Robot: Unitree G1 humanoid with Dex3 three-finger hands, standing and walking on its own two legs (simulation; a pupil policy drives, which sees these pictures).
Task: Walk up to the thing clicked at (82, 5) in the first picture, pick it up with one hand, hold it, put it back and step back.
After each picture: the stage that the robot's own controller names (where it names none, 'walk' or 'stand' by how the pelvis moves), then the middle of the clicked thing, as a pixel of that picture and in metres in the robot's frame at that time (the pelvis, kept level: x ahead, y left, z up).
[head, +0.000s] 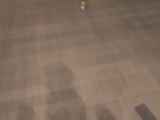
stand; (83, 5) +2.34 +0.00 -0.72
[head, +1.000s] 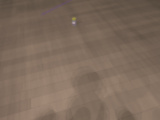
walk; (74, 21) +2.19 +0.29 -0.70
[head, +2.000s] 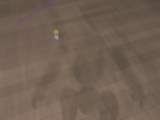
walk; (56, 35) +1.55 +0.42 -0.72
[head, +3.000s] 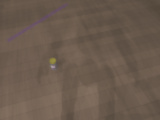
walk; (53, 64) +1.03 +0.34 -0.72
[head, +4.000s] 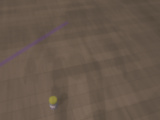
walk; (53, 102) +0.63 +0.22 -0.69
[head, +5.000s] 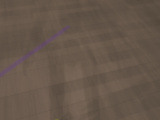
stand; out of the picture +0.41 +0.15 -0.69
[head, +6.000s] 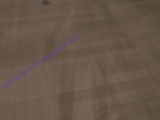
stand; out of the picture +0.39 +0.15 -0.72
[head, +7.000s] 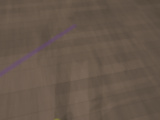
stand; out of the picture +0.41 +0.16 -0.70
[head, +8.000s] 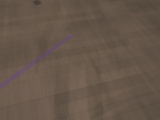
stand; out of the picture +0.38 +0.17 -0.72
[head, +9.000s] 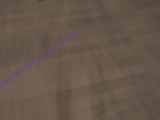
stand; out of the picture +0.38 +0.16 -0.73
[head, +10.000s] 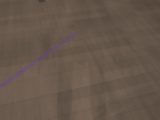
stand; out of the picture +0.39 +0.16 -0.73
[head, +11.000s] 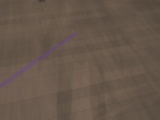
stand; out of the picture +0.38 +0.16 -0.73
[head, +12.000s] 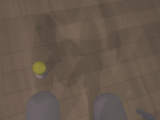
go down; (40, 70) +0.45 +0.18 -0.40
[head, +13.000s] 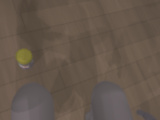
approach; (25, 59) +0.46 +0.21 -0.30
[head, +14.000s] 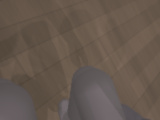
close in; out of the picture +0.44 +0.25 -0.23
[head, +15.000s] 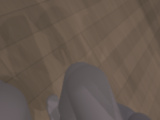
close; out of the picture +0.44 +0.27 -0.22
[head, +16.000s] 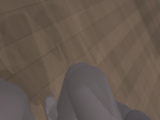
lift; out of the picture +0.41 +0.24 -0.23
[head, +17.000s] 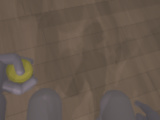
lift; (22, 76) +0.34 +0.21 -0.05
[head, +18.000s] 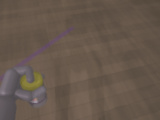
hold; (34, 90) +0.33 +0.17 +0.03
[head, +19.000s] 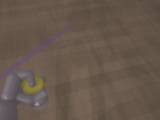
hold; (36, 93) +0.32 +0.17 +0.01
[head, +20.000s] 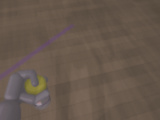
hold; (38, 93) +0.32 +0.16 +0.01
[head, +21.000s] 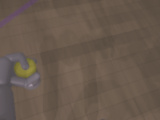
crouch; (28, 74) +0.39 +0.18 -0.06
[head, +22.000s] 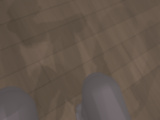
lower; out of the picture +0.49 +0.26 -0.11
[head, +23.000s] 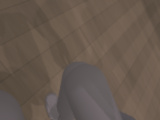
lower; out of the picture +0.44 +0.29 -0.23
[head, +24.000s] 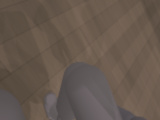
lower; out of the picture +0.44 +0.29 -0.23
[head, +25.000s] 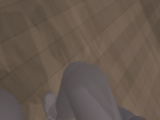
lower; out of the picture +0.45 +0.29 -0.23
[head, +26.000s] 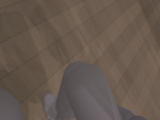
lower; out of the picture +0.45 +0.29 -0.23
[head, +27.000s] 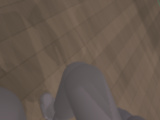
open; out of the picture +0.44 +0.27 -0.24
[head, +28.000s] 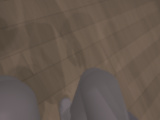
stand; out of the picture +0.45 +0.25 -0.25
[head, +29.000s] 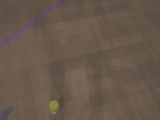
stand; (54, 107) +0.42 +0.15 -0.59
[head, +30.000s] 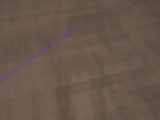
stand; out of the picture +0.41 +0.15 -0.66
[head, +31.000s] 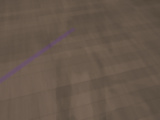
stand; out of the picture +0.41 +0.15 -0.66
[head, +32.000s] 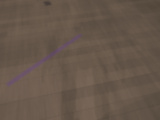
stand; out of the picture +0.43 +0.14 -0.72
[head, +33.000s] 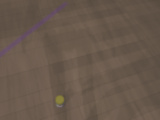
walk; (60, 101) +0.49 +0.13 -0.70
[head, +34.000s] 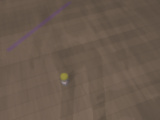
walk; (64, 79) +0.75 +0.21 -0.70
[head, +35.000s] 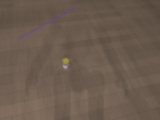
stand; (65, 64) +1.07 +0.16 -0.71
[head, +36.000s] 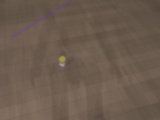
stand; (62, 62) +1.02 +0.19 -0.71
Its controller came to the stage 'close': yes
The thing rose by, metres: 0.71
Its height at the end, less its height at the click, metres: +0.00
